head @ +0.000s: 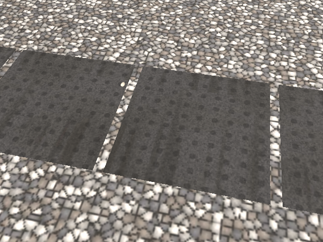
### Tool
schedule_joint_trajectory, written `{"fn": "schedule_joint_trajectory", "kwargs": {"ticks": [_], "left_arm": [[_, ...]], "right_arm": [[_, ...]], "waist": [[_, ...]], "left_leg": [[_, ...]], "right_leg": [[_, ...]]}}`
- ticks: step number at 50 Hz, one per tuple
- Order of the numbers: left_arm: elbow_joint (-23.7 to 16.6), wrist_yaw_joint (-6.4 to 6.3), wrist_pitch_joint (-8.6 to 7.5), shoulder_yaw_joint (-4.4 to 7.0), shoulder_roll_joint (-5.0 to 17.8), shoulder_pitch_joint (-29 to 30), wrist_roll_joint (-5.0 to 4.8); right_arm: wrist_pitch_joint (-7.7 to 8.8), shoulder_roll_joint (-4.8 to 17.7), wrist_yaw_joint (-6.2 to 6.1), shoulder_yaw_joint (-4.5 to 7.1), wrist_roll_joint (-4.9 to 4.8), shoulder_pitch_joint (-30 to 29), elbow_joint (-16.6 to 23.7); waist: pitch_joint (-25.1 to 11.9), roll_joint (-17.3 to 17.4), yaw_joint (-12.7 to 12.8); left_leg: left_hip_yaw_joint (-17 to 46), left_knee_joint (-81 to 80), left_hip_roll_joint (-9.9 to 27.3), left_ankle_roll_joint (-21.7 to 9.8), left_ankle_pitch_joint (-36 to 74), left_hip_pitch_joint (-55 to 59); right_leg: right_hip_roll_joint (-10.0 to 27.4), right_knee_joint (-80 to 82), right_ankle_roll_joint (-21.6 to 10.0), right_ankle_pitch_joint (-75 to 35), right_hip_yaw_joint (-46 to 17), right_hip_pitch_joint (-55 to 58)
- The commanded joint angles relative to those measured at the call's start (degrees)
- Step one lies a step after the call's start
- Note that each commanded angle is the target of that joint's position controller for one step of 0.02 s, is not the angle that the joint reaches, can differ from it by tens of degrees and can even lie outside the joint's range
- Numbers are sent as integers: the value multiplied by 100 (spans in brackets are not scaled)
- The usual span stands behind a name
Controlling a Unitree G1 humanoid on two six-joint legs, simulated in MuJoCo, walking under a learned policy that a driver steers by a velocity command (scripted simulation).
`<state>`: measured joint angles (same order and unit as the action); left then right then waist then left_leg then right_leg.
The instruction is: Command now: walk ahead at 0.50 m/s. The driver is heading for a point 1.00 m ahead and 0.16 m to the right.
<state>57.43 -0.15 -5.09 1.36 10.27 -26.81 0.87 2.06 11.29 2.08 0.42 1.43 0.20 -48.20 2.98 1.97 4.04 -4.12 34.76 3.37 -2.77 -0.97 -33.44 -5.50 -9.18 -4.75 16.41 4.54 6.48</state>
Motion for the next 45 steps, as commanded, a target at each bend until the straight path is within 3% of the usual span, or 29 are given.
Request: {"fn": "schedule_joint_trajectory", "kwargs": {"ticks": [1, 3, 4, 5, 6, 7, 8, 9, 11, 15, 19, 23, 28, 29, 30, 31, 32, 33, 35, 36, 37, 40, 45], "left_arm": [[-60, -84, 0, 182, 922, -248, 40], [-52, -90, 37, 205, 1025, -80, 58], [-92, -85, 53, 192, 1013, 28, 16], [-324, -61, 33, 102, 715, -10, -130], [-276, -61, 68, 76, 396, -714, -250], [-241, -129, 126, 214, 838, -277, -106], [-333, -128, 101, 195, 709, 52, -95], [-315, -125, 116, 191, 621, 163, -72], [-266, -63, 294, 225, 566, 80, 59], [-422, -2, 532, 285, 479, 274, 56], [-750, 44, 605, 234, 412, 994, 78], [-1000, 74, 642, 195, 424, 1436, 94], [-1263, 96, 643, 250, 549, 1568, 97], [-1282, 91, 600, 260, 532, 1453, 91], [-1246, 65, 523, 301, 630, 1162, 101], [-1241, -6, 442, 471, 1297, 788, 160], [-1258, -38, 501, 645, 1889, 581, 27], [-1150, -43, 563, 636, 1700, 351, -107], [-1288, -115, 685, 491, 1225, 1176, -41], [-1393, -141, 709, 450, 1090, 1490, -77], [-1456, -135, 711, 421, 999, 1634, -58], [-1447, -58, 632, 479, 1212, 1422, -36], [-1484, -38, 668, 510, 1316, 1281, 33]], "right_arm": [[135, 499, -55, 124, -6, -314, 415], [191, 673, -146, 230, 12, 712, 87], [244, 833, -205, 318, 86, 1672, -220], [277, 1315, -285, 449, 260, 2572, -387], [232, 1576, -252, 525, 211, 2553, -412], [203, 1292, -210, 484, -66, 2133, -359], [239, 920, -207, 372, -102, 1570, -283], [282, 600, -194, 287, -80, 1327, -272], [332, 381, -247, 207, -88, 1212, -348], [391, 748, -308, 268, -70, 1368, -358], [261, 718, -398, 243, -72, 1425, -338], [143, 871, -431, 305, -56, 1671, -370], [-87, 1051, -454, 438, -11, 1695, -314], [-132, 1076, -465, 460, -13, 1689, -308], [-176, 1094, -462, 486, 6, 1784, -322], [-195, 945, -437, 455, 10, 1881, -129], [-276, 574, -435, 356, -78, 1586, 236], [-368, 707, -433, 362, 1, 1345, 215], [-323, 681, -410, 374, -86, 1094, 249], [-301, 792, -412, 409, -10, 1067, 272], [-320, 812, -392, 417, 60, 1207, 227], [-409, 681, -368, 391, 4, 1306, 286], [-467, 704, -405, 358, -31, 1030, 478]], "waist": [[173, -597, -253], [-380, -631, -695], [-877, -525, -1100], [-1584, 110, -1297], [-2077, 1017, -908], [-1578, 58, -816], [-814, 17, -600], [-500, -113, -455], [-320, 84, -208], [-482, 187, -51], [-351, 408, -190], [-432, 384, -405], [-322, 405, -509], [-362, 285, -427], [-545, -104, -245], [-877, -1245, -169], [-1047, -2065, -51], [-1167, -975, 37], [-350, -525, -283], [-261, -614, -394], [-405, -694, -460], [-737, -542, -450], [-682, -859, -254]], "left_leg": [[-123, -326, -267, -252, -487, 215], [-234, -643, -611, -502, -819, 1430], [-48, -880, -451, -698, -514, 2759], [1510, -852, 925, -1109, -290, 4397], [3892, -1303, 2328, -1954, 1118, 5225], [3380, -1391, 2022, -1800, 1645, 4569], [2410, -1516, 1836, -1602, 2339, 3729], [1782, -1690, 1558, -1330, 2722, 3195], [953, -1948, 1207, -948, 2995, 2461], [216, -1972, 1106, -905, 3551, 2260], [-335, -1915, 922, -781, 3015, 2363], [-483, -1638, 1118, -838, 2759, 2709], [-335, -884, 1502, -774, 2157, 2972], [-401, -510, 1476, -637, 1961, 2903], [-571, 221, 1288, -349, 1546, 2661], [-884, 1744, 727, 43, -92, 1750], [-581, 2921, -564, 358, -3936, 267], [300, 3522, -304, 415, -3812, 198], [502, 3263, -112, 447, -2819, -18], [523, 2982, -73, 463, -2479, 21], [475, 2952, -145, 484, -2285, 189], [510, 2616, -252, 548, -2201, 349], [582, 1726, -281, 558, -2205, 445]], "right_leg": [[1794, -530, -508, -4785, -526, 167], [1725, -1761, -387, -5907, -427, 180], [1549, -2858, -282, -5298, -279, -449], [1112, -4696, -77, -3196, -3, -1954], [12, -6577, 103, 1591, -89, -3544], [316, -6809, 48, 1241, -857, -3748], [507, -6583, 66, 878, -886, -3774], [694, -6255, 85, 678, -847, -3621], [789, -5813, 216, 473, -762, -3126], [681, -5551, 364, -24, -549, -3169], [814, -4383, 418, -673, -307, -3405], [758, -3558, 319, -697, -55, -3193], [672, -2846, 51, 321, 55, -3031], [628, -2414, -23, 154, 64, -2747], [640, -1758, -144, -616, -164, -2144], [1665, -1356, -511, -2621, -1664, -1274], [2933, -1112, -1720, -4742, -3531, -807], [2775, -1085, -1879, -4172, -3163, -834], [2056, -881, -1378, -2818, -2307, -1617], [1770, -841, -1138, -2552, -2094, -1737], [1583, -877, -1056, -2756, -1923, -1767], [1497, -928, -1014, -2777, -1960, -1636], [1457, -712, -974, -1170, -2393, -1686]]}}
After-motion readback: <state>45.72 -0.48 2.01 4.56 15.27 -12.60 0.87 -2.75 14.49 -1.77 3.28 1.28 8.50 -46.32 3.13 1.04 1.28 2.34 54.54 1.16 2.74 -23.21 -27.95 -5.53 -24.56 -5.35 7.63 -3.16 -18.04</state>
